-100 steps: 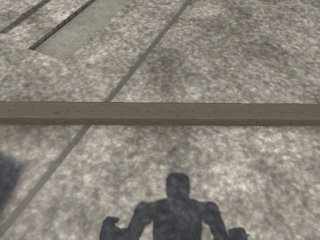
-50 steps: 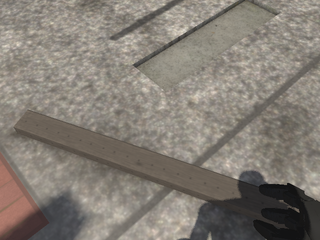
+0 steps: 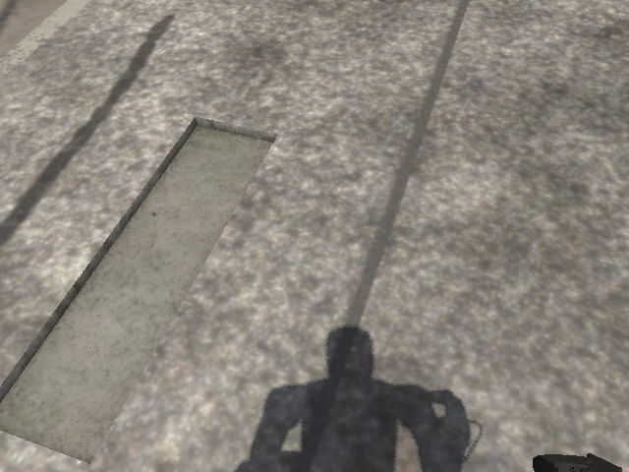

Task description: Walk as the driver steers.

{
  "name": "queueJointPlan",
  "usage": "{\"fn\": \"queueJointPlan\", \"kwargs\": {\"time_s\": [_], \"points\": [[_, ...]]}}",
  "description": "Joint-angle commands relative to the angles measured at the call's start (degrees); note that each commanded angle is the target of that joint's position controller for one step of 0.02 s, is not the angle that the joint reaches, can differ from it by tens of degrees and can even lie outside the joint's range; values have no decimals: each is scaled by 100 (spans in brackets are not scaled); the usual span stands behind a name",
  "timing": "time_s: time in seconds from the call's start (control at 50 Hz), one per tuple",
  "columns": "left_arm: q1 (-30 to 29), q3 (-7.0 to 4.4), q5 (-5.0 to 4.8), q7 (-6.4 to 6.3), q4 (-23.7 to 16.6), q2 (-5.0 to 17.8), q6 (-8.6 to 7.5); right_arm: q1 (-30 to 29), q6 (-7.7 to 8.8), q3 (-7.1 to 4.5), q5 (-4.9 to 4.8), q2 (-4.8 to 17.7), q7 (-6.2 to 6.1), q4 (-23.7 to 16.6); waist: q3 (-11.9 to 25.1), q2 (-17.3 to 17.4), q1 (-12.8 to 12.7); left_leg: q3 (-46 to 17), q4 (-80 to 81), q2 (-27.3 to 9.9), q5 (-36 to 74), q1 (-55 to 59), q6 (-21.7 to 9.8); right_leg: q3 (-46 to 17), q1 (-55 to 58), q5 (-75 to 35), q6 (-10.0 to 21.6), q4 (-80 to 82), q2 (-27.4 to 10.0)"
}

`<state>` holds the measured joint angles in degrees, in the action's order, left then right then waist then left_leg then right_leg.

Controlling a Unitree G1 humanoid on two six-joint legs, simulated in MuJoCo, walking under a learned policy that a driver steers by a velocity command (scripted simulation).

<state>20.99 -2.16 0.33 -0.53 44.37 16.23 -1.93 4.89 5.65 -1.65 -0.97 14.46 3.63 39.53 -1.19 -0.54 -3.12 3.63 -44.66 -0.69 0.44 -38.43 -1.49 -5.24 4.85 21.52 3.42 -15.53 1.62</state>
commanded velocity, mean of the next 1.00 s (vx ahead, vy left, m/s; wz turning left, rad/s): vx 0.50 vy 0.00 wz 0.50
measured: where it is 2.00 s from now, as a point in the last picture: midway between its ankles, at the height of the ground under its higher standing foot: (159, 307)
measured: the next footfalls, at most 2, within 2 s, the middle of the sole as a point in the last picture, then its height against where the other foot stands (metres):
right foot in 0.48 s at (388, 459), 0.04 m lower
left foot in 0.98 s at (223, 416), level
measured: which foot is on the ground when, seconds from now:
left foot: down 0.00-0.48, up 0.50-0.96, down 0.98-1.00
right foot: down 0.00-0.08, up 0.10-0.46, down 0.48-1.00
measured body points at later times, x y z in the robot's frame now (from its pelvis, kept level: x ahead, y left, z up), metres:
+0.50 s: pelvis +0.32 +0.01 +0.02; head +0.32 +0.00 +0.47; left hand +0.50 +0.29 -0.02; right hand +0.38 -0.28 -0.10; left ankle +0.17 +0.13 -0.69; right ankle +0.48 -0.08 -0.72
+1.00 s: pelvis +0.52 +0.13 -0.02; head +0.54 +0.16 +0.43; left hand +0.37 +0.39 -0.15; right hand +0.85 +0.04 -0.08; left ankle +0.55 +0.25 -0.74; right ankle +0.48 -0.09 -0.72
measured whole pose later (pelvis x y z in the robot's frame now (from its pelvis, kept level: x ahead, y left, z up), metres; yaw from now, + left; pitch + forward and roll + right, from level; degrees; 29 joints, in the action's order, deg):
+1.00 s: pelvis +0.52 +0.13 -0.02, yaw +35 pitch +2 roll -2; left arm 18.3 -5.3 -1.0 0.0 50.2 18.5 -3.3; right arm 5.6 0.4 -4.2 -1.2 16.7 1.8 33.6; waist -0.9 0.2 -4.0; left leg 2.0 -35.9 -1.1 -9.7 -29.1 -4.7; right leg 11.4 -2.9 25.3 -3.5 -33.4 -6.5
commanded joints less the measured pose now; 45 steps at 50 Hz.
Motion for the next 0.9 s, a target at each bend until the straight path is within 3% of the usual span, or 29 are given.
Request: {"fn": "queueJointPlan", "kwargs": {"time_s": [0.02, 0.04, 0.06, 0.08, 0.1, 0.12, 0.14, 0.16, 0.2, 0.22, 0.24, 0.26, 0.3, 0.34, 0.36, 0.4, 0.44, 0.48, 0.5, 0.52, 0.54, 0.56, 0.58, 0.6, 0.64, 0.7, 0.76, 0.84, 0.9], "points": [[627, -145, 7, -23, -140, 741, 18, -48, 95, -355, -40, 789, 46, -419, 430, -425, 198, 409, 657, 640, -825, 1487, -448, 324, -303, -6641, 350, -1284, -859], [383, -193, -30, -32, -177, 925, 25, 643, 81, -386, -75, 683, 58, -229, 730, -392, 661, 272, 992, 695, -464, 2620, -562, 475, -889, -6781, 200, -2182, -820], [-21, -255, -53, -47, -291, 1099, -65, 1562, 52, -456, -77, 784, 46, 81, 1023, -43, 1143, -135, 1349, 599, -19, 4033, -717, 633, -1900, -6090, -44, -3450, -591], [-633, -204, -53, -66, -537, 929, -231, 2561, 30, -542, 8, 1025, -2, 331, 1366, 1216, 1696, -2095, 2189, -454, -457, 5279, -1318, 642, -3388, -2987, -375, -6106, 116], [-804, -98, -60, 4, -846, 656, -456, 2176, 91, -420, 101, 1063, -58, 308, 1505, 1661, 1273, -3914, 2837, -1304, -497, 5273, -1574, -151, -4206, 212, -159, -6861, 257], [-1245, -87, -205, 99, -947, 671, -555, 1706, 90, -381, 170, 993, -96, 104, 1032, 693, 1090, -3823, 2976, -1378, -513, 4477, -1454, -406, -4171, 184, 72, -6689, 9], [-1380, -61, -233, 159, -1012, 572, -575, 1567, 95, -358, 124, 948, -81, 104, 367, 162, 847, -3688, 3117, -1353, -367, 3772, -1486, -274, -4272, 271, 147, -6580, -91], [-1240, -82, -190, 175, -986, 561, -576, 1303, 120, -346, 1, 850, -104, 65, 62, -103, 554, -3369, 3209, -1239, -466, 3418, -1479, -264, -4375, 36, 179, -5769, -373], [-1039, -60, -32, 152, -873, 460, -550, 1035, 46, -328, -51, 714, -210, 9, -245, 64, 316, -2794, 3488, -772, -405, 2661, -1354, -108, -3930, -296, 27, -4727, -572], [-1194, 33, 10, 137, -949, 248, -534, 965, -16, -335, -58, 739, -274, -1, -386, 107, 301, -2546, 3685, -676, -137, 2303, -1343, 123, -3702, -128, -81, -3844, -527], [-1226, 36, 109, 161, -925, 237, -580, 1021, 24, -376, 36, 892, -310, -40, -228, 224, 329, -2571, 3635, -813, 922, 2246, -1496, 284, -3524, -459, -170, -3940, -454], [-1462, -33, 138, 155, -951, 433, -633, 1433, 118, -399, 58, 939, -360, 76, -135, 79, 489, -2577, 3615, -899, 1204, 2548, -1577, 38, -3863, -1205, -257, -3873, -547], [-1928, -8, 157, 156, -1081, 358, -702, 1616, 84, -476, -105, 1033, -478, 223, -214, 180, 597, -2146, 3713, -552, 135, 2302, -1348, 61, -3554, -2651, -275, -2306, -443], [-2089, 21, 152, 251, -1056, 248, -785, 1601, 14, -490, -76, 1002, -525, 191, -230, 289, 680, -1962, 3619, -302, -811, 1587, -1054, 153, -2486, -4044, -242, -1383, -121], [-2095, -42, 104, 290, -1055, 363, -767, 1653, 7, -497, -44, 949, -535, 188, -164, 402, 664, -1998, 3573, -289, -1239, 1477, -867, 165, -2050, -4241, -316, -1279, -18], [-2008, -96, 9, 307, -1030, 465, -721, 1704, -21, -545, -106, 870, -570, 172, -275, 597, 577, -2186, 3059, -339, -1829, 1688, -642, -161, -1975, -4256, -353, -1038, -212], [-1791, -126, 3, 263, -914, 460, -707, 1759, -109, -568, -126, 731, -604, 118, -306, 399, 495, -2337, 2358, -371, -2094, 2235, -452, -341, -2130, -4072, -329, -538, -452], [-1071, -196, 76, 212, -616, 435, -746, 1870, -205, -550, -80, 477, -577, 112, 33, -86, 212, -1953, 812, 36, -2280, 2238, -189, -167, -1329, -4109, -320, -113, -613], [-212, -193, 163, 224, -409, 395, -762, 1805, -268, -445, -60, 124, -539, 92, 540, -494, -213, -1564, -1122, 399, -3553, 1196, 4, -365, -18, -4243, -230, -629, -1072], [62, -203, 229, 231, -446, 531, -689, 2594, -282, -348, -56, -139, -474, 129, 1093, -1256, 166, -1723, -2408, 409, -3967, -28, 85, -1196, 1104, -5669, 123, -1732, -2030], [108, -314, 103, 218, -419, 790, -540, 3053, -256, -358, -101, 198, -445, 124, 1432, -1506, 271, -1629, -3010, 232, -3627, -464, 213, -1788, 1203, -5249, 549, -1564, -2410], [-29, -509, -49, 193, -257, 1244, -427, 2894, -235, -408, -205, 550, -451, -40, 1507, -1652, 384, -1399, -3469, -80, -3021, -881, 250, -2753, 853, -1870, 1040, -853, -2710], [-465, -381, -1, 170, -482, 833, -377, 2305, -285, -488, -203, 780, -522, -43, 1068, -724, 237, -1229, -3399, -332, -2472, -933, 247, -2683, 95, -78, 954, -173, -2368], [-853, -305, 53, 151, -486, 736, -328, 2023, -365, -494, -208, 812, -521, -162, 631, -889, 355, -1140, -3484, -454, -2162, -867, 332, -2690, -618, 169, 1113, 99, -2432], [-1088, -251, 33, 104, -365, 518, -383, 1649, -476, -475, -71, 691, -479, -236, 56, -612, 418, -1194, -2822, -720, -1961, -556, 352, -1748, -1530, -236, 948, 397, -2018], [-829, -342, 21, 30, -127, 677, -499, 1224, -459, -391, 27, 429, -457, -387, 108, -457, 267, -1019, -1897, -747, -1452, -373, 280, -687, -1442, -1515, 844, 569, -1808], [-703, -397, -23, 24, -5, 755, -474, 848, -425, -314, -9, 296, -355, -508, 164, -256, 138, -868, -851, -700, -842, -256, 172, -60, -1087, -2072, 834, 617, -1788], [-592, -446, -123, 41, 132, 908, -368, 272, -435, -270, -22, 304, -213, -701, -45, -342, -33, -495, 207, -545, -370, 84, 42, 609, -879, -2100, 629, 659, -1756], [-469, -506, -209, 61, 249, 1081, -284, -44, -484, -293, -22, 433, -140, -901, -168, -372, -56, -282, 607, -420, -798, 252, -163, 880, -559, -2248, 441, 416, -1868]]}}
Velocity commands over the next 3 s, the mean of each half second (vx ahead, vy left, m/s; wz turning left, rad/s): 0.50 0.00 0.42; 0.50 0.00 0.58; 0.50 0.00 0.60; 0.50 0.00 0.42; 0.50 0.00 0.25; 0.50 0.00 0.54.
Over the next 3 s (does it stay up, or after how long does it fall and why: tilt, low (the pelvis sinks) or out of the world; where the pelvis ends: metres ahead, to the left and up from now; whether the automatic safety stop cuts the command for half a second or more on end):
stays up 0.96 1.02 -0.02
